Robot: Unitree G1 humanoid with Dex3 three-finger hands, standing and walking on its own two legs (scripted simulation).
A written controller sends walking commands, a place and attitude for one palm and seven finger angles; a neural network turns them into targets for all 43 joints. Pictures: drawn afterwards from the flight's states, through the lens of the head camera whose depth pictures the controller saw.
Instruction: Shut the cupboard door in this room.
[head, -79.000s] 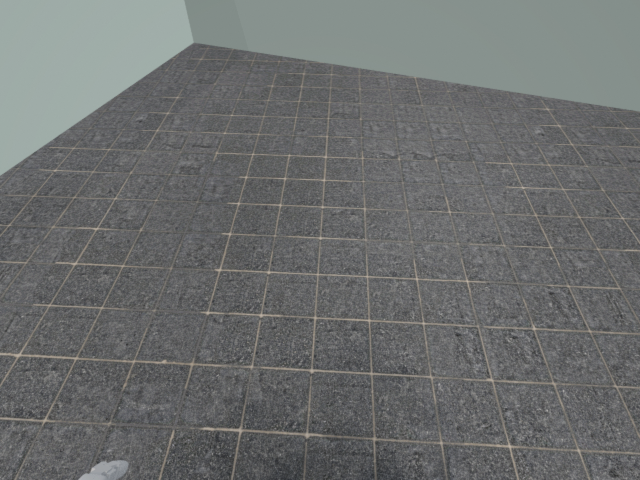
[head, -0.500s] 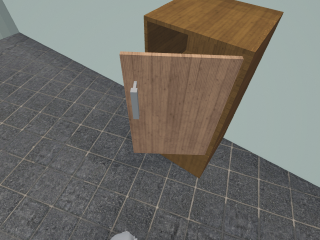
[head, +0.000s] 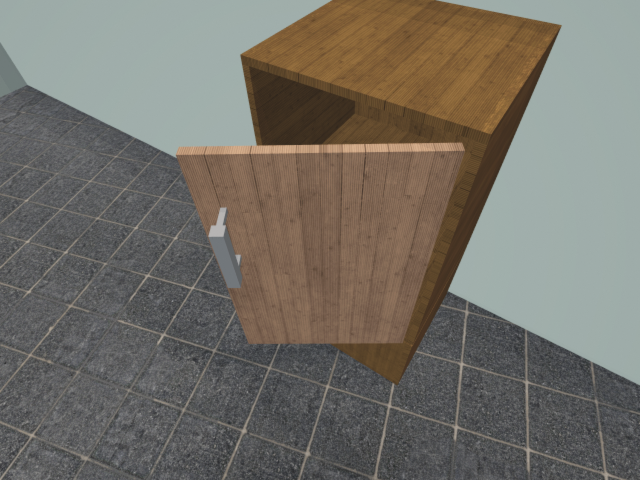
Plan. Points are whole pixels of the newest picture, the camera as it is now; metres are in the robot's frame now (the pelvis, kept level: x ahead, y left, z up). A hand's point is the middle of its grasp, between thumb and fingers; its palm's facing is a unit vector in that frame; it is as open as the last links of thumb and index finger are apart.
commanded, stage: come to a stop and stand still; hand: left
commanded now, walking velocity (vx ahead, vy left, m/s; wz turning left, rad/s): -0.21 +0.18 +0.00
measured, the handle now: (229, 248) +0.46 +0.17 -0.02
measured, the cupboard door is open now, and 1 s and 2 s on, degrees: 34 34 34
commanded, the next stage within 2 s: look again from close up in 0.82 s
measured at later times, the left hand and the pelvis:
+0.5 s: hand out of the picture -0.01 +0.23 -0.18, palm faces +0.06 -0.97 -0.23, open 7.4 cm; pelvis -0.02 +0.03 +0.00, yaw +0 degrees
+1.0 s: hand out of the picture -0.05 +0.18 -0.17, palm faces -0.01 -0.99 -0.16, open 7.3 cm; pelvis -0.04 +0.03 +0.01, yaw +0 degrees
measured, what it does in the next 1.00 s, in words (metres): steps on the spot: left foot, then right foot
